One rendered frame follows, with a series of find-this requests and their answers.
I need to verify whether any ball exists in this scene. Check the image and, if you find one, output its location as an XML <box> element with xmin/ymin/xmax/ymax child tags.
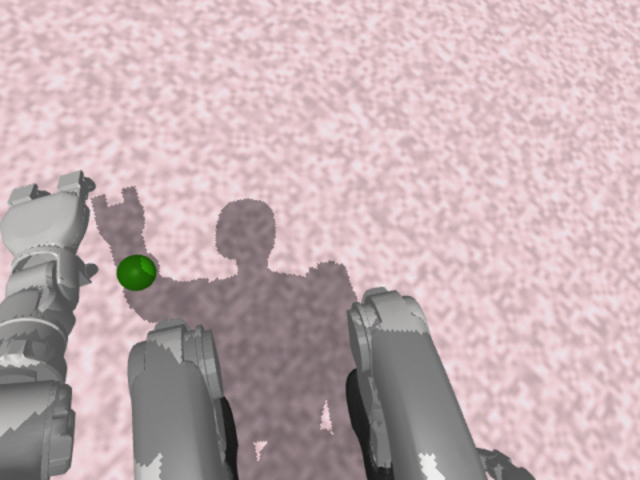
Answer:
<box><xmin>117</xmin><ymin>255</ymin><xmax>156</xmax><ymax>291</ymax></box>

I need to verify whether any right robot foot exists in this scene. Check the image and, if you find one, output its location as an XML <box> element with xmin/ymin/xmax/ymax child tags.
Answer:
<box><xmin>346</xmin><ymin>368</ymin><xmax>394</xmax><ymax>480</ymax></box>

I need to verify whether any left robot arm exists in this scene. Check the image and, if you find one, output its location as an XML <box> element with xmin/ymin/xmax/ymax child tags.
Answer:
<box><xmin>0</xmin><ymin>246</ymin><xmax>79</xmax><ymax>480</ymax></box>

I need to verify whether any left robot hand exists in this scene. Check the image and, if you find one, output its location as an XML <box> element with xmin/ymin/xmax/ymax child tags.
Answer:
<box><xmin>1</xmin><ymin>170</ymin><xmax>98</xmax><ymax>287</ymax></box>

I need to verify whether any left robot foot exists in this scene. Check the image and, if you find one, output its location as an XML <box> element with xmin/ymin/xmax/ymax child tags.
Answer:
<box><xmin>220</xmin><ymin>397</ymin><xmax>239</xmax><ymax>480</ymax></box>

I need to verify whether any right robot hand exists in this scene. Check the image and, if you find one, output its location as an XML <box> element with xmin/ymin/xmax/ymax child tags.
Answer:
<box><xmin>476</xmin><ymin>448</ymin><xmax>536</xmax><ymax>480</ymax></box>

